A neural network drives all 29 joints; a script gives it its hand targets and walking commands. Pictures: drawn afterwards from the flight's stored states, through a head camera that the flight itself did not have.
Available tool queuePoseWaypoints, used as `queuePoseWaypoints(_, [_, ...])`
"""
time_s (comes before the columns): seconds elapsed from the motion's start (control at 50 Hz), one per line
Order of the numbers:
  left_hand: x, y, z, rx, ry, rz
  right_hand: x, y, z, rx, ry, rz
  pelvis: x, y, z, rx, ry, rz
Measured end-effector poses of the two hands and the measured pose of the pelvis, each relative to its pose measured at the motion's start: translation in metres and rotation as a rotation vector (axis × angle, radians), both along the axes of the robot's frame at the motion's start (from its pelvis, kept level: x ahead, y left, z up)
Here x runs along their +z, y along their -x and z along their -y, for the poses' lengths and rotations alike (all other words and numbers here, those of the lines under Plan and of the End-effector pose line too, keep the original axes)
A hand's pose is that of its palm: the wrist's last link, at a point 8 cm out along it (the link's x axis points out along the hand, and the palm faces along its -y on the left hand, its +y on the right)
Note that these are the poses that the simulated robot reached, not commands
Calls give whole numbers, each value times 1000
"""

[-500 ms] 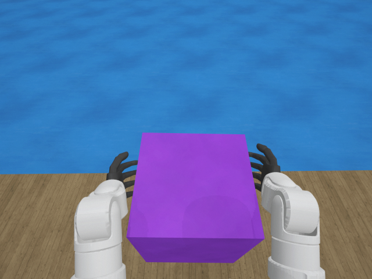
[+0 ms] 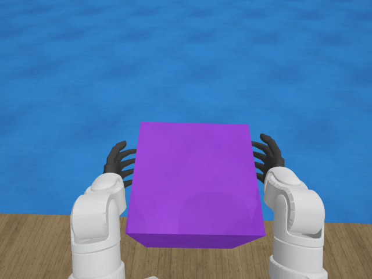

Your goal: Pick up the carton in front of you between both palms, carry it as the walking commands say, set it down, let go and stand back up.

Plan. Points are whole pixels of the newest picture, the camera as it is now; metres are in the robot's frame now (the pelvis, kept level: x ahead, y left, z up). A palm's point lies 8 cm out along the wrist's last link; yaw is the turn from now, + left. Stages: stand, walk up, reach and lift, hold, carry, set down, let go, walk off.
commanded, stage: carry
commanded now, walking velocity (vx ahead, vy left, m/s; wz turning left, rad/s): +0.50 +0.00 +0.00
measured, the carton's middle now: (191, 192) +0.29 +0.00 +0.03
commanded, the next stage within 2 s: none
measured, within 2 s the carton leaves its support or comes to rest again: neither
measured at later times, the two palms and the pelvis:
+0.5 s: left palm (143, 64) +0.67 +0.14 +0.12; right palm (238, 60) +0.70 -0.15 +0.12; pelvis +0.32 -0.02 +0.00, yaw +1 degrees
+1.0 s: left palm (149, 29) +1.04 +0.17 +0.08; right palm (219, 26) +1.05 -0.13 +0.08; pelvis +0.68 +0.00 -0.08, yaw -2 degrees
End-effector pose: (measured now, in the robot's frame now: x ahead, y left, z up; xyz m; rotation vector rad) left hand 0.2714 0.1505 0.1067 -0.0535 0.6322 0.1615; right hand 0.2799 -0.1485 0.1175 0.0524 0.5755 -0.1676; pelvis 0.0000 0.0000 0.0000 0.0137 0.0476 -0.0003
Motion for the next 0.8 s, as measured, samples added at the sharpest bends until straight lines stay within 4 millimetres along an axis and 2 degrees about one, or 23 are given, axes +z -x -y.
queuePoseWaypoints(0.08, [-5,-67,-2,-52,-2,-57,-4,-53,-3,-48,0,-57,4,-45,-12,-13,1,-8])
queuePoseWaypoints(0.14, [0,-113,0,-76,-1,-92,-2,-91,0,-70,4,-94,14,-76,-18,-12,11,-18])
queuePoseWaypoints(0.2, [9,-161,3,-91,-11,-86,8,-136,2,-70,17,-89,20,-109,-20,-8,20,-23])
queuePoseWaypoints(0.28, [21,-226,3,-89,-40,-69,21,-209,3,-35,33,-74,23,-159,-18,-1,24,-32])
queuePoseWaypoints(0.36, [25,-293,3,-76,-65,-76,25,-286,3,12,52,-82,18,-214,-9,8,18,-35])
queuePoseWaypoints(0.44, [20,-362,7,-45,-89,-88,16,-366,7,60,61,-92,2,-277,6,26,3,-23])
queuePoseWaypoints(0.5, [10,-403,7,-7,-108,-119,0,-420,6,104,45,-121,-4,-316,16,23,10,-16])
queuePoseWaypoints(0.56, [-3,-433,5,22,-89,-192,-14,-458,3,124,41,-194,5,-349,24,19,2,-28])
queuePoseWaypoints(0.62, [-8,-464,3,51,-62,-216,-18,-492,1,123,31,-220,15,-382,30,22,-8,-45])
queuePoseWaypoints(0.72, [4,-530,3,77,-33,-144,-9,-553,2,94,-2,-153,21,-443,32,17,-17,-68])
queuePoseWaypoints(0.8, [15,-591,5,59,-33,-72,0,-605,4,64,-11,-82,14,-500,26,9,-4,-69])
